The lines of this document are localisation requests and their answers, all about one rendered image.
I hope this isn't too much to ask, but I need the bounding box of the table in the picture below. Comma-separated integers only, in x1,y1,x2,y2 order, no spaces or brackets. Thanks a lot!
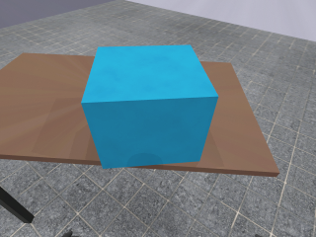
0,52,280,224

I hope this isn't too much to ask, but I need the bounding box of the carton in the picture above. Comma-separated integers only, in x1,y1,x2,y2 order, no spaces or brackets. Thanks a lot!
81,44,219,169

